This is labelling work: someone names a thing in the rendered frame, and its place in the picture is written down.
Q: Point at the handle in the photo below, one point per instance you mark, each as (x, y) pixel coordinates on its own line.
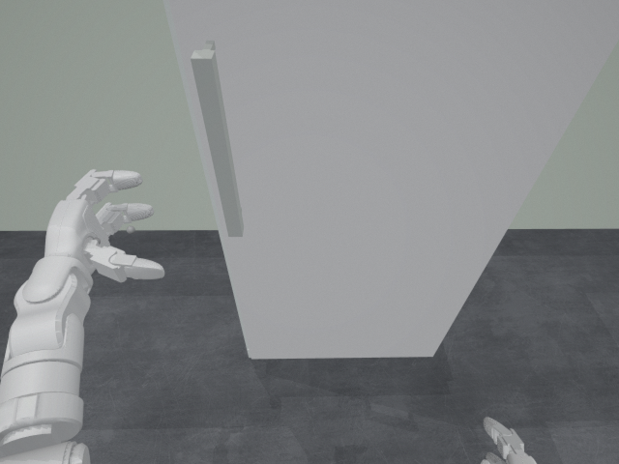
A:
(207, 80)

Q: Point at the robot left hand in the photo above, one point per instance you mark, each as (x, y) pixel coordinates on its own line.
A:
(73, 226)

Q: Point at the left robot forearm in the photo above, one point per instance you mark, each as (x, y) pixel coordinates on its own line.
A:
(39, 390)

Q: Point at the robot right hand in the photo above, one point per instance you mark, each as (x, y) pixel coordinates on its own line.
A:
(509, 445)

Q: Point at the fridge door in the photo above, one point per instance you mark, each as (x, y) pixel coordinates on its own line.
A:
(382, 149)

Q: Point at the left robot upper arm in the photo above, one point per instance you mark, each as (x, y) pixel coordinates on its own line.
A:
(63, 453)

